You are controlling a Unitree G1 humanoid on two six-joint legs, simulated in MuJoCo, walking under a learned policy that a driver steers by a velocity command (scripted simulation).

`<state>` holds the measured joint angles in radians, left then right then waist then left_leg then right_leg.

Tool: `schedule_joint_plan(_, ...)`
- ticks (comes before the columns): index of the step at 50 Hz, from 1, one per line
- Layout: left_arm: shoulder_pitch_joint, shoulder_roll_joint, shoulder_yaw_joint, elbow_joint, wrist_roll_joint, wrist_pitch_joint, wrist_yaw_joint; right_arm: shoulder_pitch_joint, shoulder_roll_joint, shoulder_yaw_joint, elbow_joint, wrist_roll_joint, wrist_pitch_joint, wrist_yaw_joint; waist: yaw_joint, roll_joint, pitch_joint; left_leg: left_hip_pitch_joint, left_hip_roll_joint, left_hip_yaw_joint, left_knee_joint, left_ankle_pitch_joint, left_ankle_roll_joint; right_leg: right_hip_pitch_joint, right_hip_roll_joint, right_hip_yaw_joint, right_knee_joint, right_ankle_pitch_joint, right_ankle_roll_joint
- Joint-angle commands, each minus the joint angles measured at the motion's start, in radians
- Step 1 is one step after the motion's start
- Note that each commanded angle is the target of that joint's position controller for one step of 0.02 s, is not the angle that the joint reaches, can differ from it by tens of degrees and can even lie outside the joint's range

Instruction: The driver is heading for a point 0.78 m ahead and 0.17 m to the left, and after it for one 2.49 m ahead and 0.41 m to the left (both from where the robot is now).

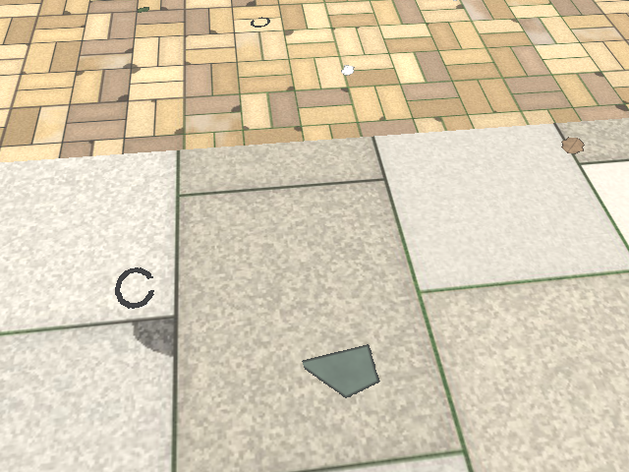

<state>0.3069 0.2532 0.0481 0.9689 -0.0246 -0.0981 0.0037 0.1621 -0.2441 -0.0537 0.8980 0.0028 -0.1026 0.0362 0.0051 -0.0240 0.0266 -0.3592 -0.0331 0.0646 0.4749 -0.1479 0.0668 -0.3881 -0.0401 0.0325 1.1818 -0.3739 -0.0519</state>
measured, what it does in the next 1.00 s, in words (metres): walks ahead, turning left: right foot, then left foot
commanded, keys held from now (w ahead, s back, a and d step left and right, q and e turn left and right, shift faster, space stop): w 0.30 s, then s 0.14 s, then s+q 0.26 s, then w+q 0.30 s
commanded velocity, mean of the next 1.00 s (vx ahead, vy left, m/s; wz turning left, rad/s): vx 0.24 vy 0.00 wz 0.21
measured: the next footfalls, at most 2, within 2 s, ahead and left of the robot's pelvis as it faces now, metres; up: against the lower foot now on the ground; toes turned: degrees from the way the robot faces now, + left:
right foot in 0.42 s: +0.41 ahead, -0.15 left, +0.00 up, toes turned -2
left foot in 0.90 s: +0.24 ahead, +0.07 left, +0.00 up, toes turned +15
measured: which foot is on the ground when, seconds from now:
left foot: down 0.00-0.44, up 0.46-0.88, down 0.90-1.00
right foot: up 0.00-0.40, down 0.42-0.90, up 0.92-1.00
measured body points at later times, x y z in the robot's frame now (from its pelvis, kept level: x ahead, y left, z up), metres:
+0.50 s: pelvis +0.25 -0.05 -0.01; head +0.30 -0.06 +0.44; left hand +0.44 +0.19 -0.12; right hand +0.24 -0.31 -0.16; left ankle +0.10 +0.09 -0.67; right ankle +0.37 -0.14 -0.73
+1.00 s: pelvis +0.26 -0.01 +0.01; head +0.25 +0.03 +0.45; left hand +0.39 +0.29 -0.11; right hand +0.30 -0.29 -0.11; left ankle +0.20 +0.06 -0.73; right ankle +0.38 -0.15 -0.68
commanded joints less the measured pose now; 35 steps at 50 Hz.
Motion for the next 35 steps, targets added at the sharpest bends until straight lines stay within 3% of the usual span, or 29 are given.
schedule_joint_plan(1, 0.025, 0.071, 0.028, -0.059, 0.005, 0.001, 0.009, 0.035, -0.074, -0.012, -0.024, -0.013, -0.014, 0.003, 0.010, 0.098, -0.078, 0.207, 0.261, -0.316, -0.297, 0.099, 0.161, -0.194, -0.109, 0.046, -0.007, 0.109, -0.005)
schedule_joint_plan(3, 0.014, 0.055, 0.029, -0.065, 0.008, 0.018, 0.012, 0.068, -0.099, -0.018, -0.003, -0.009, -0.018, -0.005, 0.019, 0.092, -0.045, 0.170, 0.252, -0.260, -0.333, 0.146, 0.174, -0.213, -0.118, 0.033, -0.065, 0.145, 0.010)
schedule_joint_plan(5, -0.064, 0.063, 0.033, -0.092, 0.016, 0.023, 0.015, 0.103, -0.126, -0.024, 0.012, -0.008, -0.016, -0.018, 0.006, 0.073, -0.015, 0.187, 0.255, -0.234, -0.354, 0.184, 0.178, -0.290, -0.125, 0.029, -0.158, 0.231, 0.030)
schedule_joint_plan(7, -0.133, 0.059, 0.034, -0.115, 0.020, 0.021, 0.013, 0.137, -0.129, -0.023, 0.025, -0.006, -0.008, -0.030, -0.011, 0.069, -0.002, 0.220, 0.247, -0.206, -0.361, 0.205, 0.165, -0.338, -0.121, 0.024, -0.265, 0.330, 0.042)
schedule_joint_plan(11, -0.263, 0.036, 0.024, -0.149, 0.015, 0.012, -0.001, 0.194, -0.136, -0.021, 0.046, 0.004, 0.000, -0.040, -0.052, 0.078, 0.024, 0.251, 0.216, -0.140, -0.368, 0.188, 0.131, -0.307, -0.084, -0.013, -0.486, 0.482, 0.042)
schedule_joint_plan(15, -0.376, 0.034, 0.014, -0.188, 0.006, 0.005, -0.022, 0.263, -0.144, -0.024, 0.083, 0.010, 0.014, -0.042, -0.089, 0.078, 0.060, 0.364, 0.253, -0.136, -0.334, 0.182, 0.132, -0.325, -0.058, -0.029, -0.602, 0.454, 0.033)
schedule_joint_plan(17, -0.390, 0.034, 0.011, -0.201, 0.016, -0.006, -0.036, 0.251, -0.139, -0.023, 0.091, 0.003, 0.031, -0.049, -0.076, 0.086, 0.066, 0.391, 0.253, -0.113, -0.241, 0.400, 0.107, -0.276, -0.028, -0.042, -0.664, 0.419, 0.014)
schedule_joint_plan(19, -0.286, 0.073, 0.025, -0.173, 0.027, -0.020, -0.043, 0.223, -0.150, -0.025, 0.088, 0.001, 0.040, -0.055, -0.020, 0.128, -0.016, 0.410, 0.239, -0.112, -0.113, 0.628, 0.065, -0.110, 0.023, -0.059, -0.700, 0.418, -0.016)
schedule_joint_plan(20, -0.156, 0.104, 0.041, -0.127, 0.034, -0.026, -0.041, 0.193, -0.151, -0.023, 0.081, 0.004, 0.043, -0.056, 0.045, 0.125, -0.086, 0.393, 0.196, -0.091, 0.009, 0.701, 0.035, 0.055, 0.057, -0.081, -0.752, 0.503, -0.038)
schedule_joint_plan(21, -0.047, 0.168, 0.058, -0.093, 0.045, -0.030, -0.034, 0.206, -0.137, -0.016, 0.069, -0.004, 0.037, -0.053, 0.077, 0.069, -0.180, 0.289, 0.126, -0.056, 0.188, 0.562, -0.015, 0.283, -0.017, -0.033, -0.737, 0.878, -0.071)
schedule_joint_plan(22, 0.052, 0.226, 0.058, -0.078, 0.081, -0.022, -0.023, 0.287, -0.054, 0.012, 0.063, -0.025, 0.025, -0.046, 0.062, -0.128, -0.344, -0.034, 0.016, -0.030, 0.557, -0.003, -0.084, 0.677, -0.290, 0.233, -0.621, 1.416, -0.216)
schedule_joint_plan(23, 0.072, 0.144, 0.025, -0.072, 0.075, -0.010, -0.023, 0.409, 0.005, 0.030, 0.113, 0.000, 0.017, -0.038, 0.039, -0.230, -0.531, -0.110, -0.044, -0.192, 0.763, -0.592, -0.110, 0.788, -0.442, 0.393, -0.613, 1.675, -0.332)
schedule_joint_plan(24, 0.014, 0.126, 0.021, -0.090, 0.048, 0.002, -0.028, 0.374, -0.094, 0.005, 0.115, 0.029, 0.023, -0.037, 0.047, -0.146, -0.514, -0.117, 0.009, -0.253, 0.816, -0.583, -0.114, 0.681, -0.401, 0.317, -0.651, 1.513, -0.313)
schedule_joint_plan(25, -0.111, 0.126, 0.020, -0.128, 0.034, 0.011, -0.021, 0.252, -0.133, -0.007, 0.069, 0.039, 0.038, -0.046, 0.028, -0.093, -0.377, -0.180, 0.046, -0.197, 0.809, -0.549, -0.120, 0.542, -0.349, 0.235, -0.695, 1.307, -0.265)
schedule_joint_plan(26, -0.189, 0.104, 0.011, -0.140, 0.034, 0.019, -0.011, 0.196, -0.128, -0.014, 0.060, 0.030, 0.061, -0.059, 0.006, -0.026, -0.266, -0.188, 0.075, -0.174, 0.767, -0.505, -0.131, 0.388, -0.305, 0.173, -0.748, 1.126, -0.232)
schedule_joint_plan(27, -0.237, 0.091, 0.006, -0.146, 0.037, 0.028, -0.002, 0.193, -0.122, -0.022, 0.060, 0.022, 0.093, -0.073, -0.023, -0.031, -0.201, -0.139, 0.091, -0.158, 0.735, -0.466, -0.140, 0.249, -0.272, 0.115, -0.794, 0.981, -0.212)
schedule_joint_plan(28, -0.260, 0.116, 0.014, -0.147, 0.050, 0.042, 0.001, 0.217, -0.102, -0.023, 0.056, 0.016, 0.124, -0.082, -0.043, -0.063, -0.170, -0.074, 0.074, -0.126, 0.743, -0.415, -0.149, 0.133, -0.256, 0.072, -0.832, 0.881, -0.210)
schedule_joint_plan(31, -0.293, 0.130, 0.014, -0.155, 0.068, 0.074, 0.024, 0.245, -0.082, -0.035, 0.025, 0.012, 0.165, -0.102, -0.064, -0.099, -0.146, -0.061, 0.044, -0.090, 0.809, -0.345, -0.159, 0.033, -0.268, 0.013, -0.895, 0.729, -0.245)
schedule_joint_plan(35, -0.311, 0.114, 0.005, -0.149, 0.061, 0.101, 0.064, 0.180, -0.099, -0.050, -0.042, 0.004, 0.181, -0.112, -0.050, -0.101, -0.133, -0.129, 0.069, -0.098, 0.779, -0.259, -0.156, 0.078, -0.291, -0.014, -0.921, 0.517, -0.240)
Velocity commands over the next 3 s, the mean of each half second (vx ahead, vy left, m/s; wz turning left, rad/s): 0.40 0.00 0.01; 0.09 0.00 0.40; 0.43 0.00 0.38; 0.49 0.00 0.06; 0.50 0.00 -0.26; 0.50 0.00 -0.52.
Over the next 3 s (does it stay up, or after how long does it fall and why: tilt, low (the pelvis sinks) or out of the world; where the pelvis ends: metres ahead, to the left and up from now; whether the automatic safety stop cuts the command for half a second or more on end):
stays up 1.30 0.35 -0.01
